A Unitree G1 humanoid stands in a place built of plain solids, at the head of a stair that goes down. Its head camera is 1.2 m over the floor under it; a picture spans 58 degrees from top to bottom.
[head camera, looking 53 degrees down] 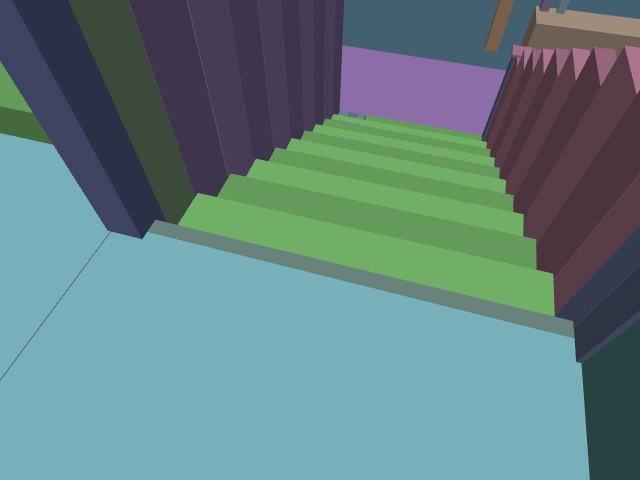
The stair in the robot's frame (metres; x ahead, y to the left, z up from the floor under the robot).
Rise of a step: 0.16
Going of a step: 0.29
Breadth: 1.45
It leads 16 degrees to the right of straight ahead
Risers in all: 11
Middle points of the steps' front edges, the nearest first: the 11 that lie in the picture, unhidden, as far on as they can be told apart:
0.80 -0.09 0.00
1.07 -0.17 -0.16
1.35 -0.25 -0.31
1.63 -0.33 -0.47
1.90 -0.42 -0.63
2.18 -0.50 -0.78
2.46 -0.58 -0.94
2.74 -0.66 -1.10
3.01 -0.74 -1.25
3.29 -0.82 -1.41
3.57 -0.91 -1.57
